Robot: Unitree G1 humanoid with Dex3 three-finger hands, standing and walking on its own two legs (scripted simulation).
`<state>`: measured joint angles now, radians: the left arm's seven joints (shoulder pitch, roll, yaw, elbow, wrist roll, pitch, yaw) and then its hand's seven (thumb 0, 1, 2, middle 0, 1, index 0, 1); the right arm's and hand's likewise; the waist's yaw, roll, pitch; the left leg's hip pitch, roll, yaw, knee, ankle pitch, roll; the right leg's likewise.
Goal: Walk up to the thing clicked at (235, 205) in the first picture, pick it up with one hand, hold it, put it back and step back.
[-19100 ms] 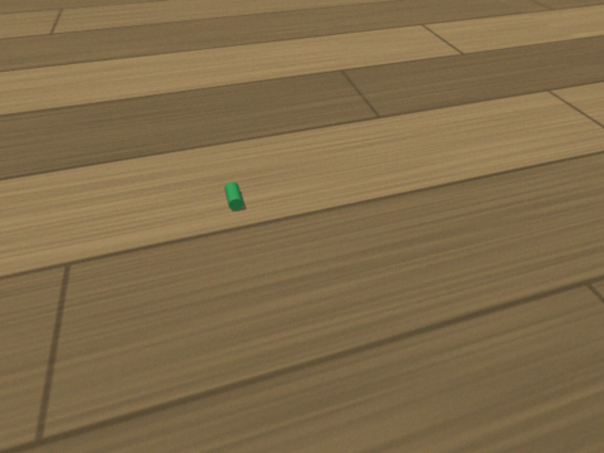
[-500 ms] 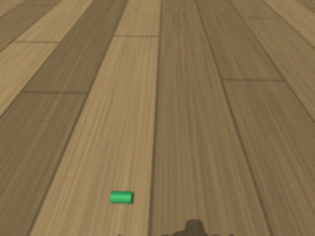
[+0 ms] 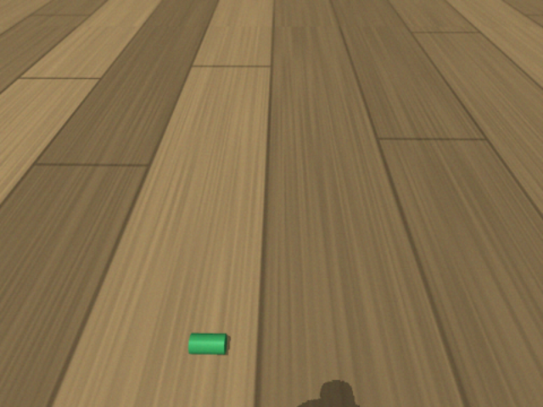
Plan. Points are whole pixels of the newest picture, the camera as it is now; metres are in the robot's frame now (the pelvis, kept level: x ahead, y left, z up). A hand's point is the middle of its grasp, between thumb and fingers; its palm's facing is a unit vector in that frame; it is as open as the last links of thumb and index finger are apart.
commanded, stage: walk up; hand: left
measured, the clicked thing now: (208, 343) +0.49 +0.24 -0.75
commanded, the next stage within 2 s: stand in 0.32 s
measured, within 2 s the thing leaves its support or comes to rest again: neither
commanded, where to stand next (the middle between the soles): +0.08 +0.00 m, yaw -2 degrees
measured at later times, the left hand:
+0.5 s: hand out of the picture +0.08 +0.25 -0.15, palm faces -0.01 -0.94 -0.34, open 7.4 cm
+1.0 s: hand out of the picture +0.05 +0.25 -0.16, palm faces -0.02 -0.94 -0.34, open 7.4 cm
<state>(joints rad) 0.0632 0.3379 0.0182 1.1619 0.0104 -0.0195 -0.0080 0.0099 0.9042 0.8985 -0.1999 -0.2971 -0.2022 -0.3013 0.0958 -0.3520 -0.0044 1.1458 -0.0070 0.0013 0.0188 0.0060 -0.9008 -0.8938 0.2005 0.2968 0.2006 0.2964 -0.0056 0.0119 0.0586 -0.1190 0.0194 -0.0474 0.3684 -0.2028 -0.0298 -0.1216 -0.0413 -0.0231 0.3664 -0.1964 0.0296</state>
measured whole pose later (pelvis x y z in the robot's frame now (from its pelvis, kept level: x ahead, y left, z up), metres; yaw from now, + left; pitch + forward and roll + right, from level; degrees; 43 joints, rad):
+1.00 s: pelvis -0.01 -0.01 +0.00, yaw +0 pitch -3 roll +0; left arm 0.12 0.35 0.01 1.15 0.01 -0.01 -0.02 0.01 0.90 0.90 -0.20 -0.30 -0.20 -0.30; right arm 0.11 -0.36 0.01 1.14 -0.01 0.00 0.02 0.01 -0.90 -0.89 0.20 0.30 0.20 0.30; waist 0.00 0.01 0.07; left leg -0.13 0.03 -0.05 0.34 -0.16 -0.04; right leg -0.14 -0.03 -0.03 0.35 -0.17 0.02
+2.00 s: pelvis +0.00 -0.01 +0.00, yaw +0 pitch -2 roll +0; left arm 0.11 0.35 0.00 1.13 0.01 -0.01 -0.01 0.01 0.90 0.90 -0.20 -0.30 -0.20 -0.30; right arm 0.10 -0.36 0.01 1.12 -0.01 -0.01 0.01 0.01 -0.90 -0.89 0.20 0.30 0.20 0.30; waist 0.00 0.01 0.06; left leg -0.11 0.03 -0.05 0.33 -0.19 -0.05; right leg -0.12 -0.03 -0.03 0.35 -0.19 0.02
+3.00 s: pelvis +0.00 -0.01 +0.00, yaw +1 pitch -3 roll +0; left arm 0.16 0.35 0.03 1.10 0.02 -0.02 -0.02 0.01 0.90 0.90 -0.20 -0.30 -0.20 -0.30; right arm 0.17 -0.38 -0.01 1.09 -0.03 0.02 0.03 0.01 -0.90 -0.89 0.20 0.30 0.20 0.30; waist 0.01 0.02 0.05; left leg -0.18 0.03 -0.05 0.51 -0.36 0.00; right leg -0.13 -0.03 -0.04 0.38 -0.21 0.00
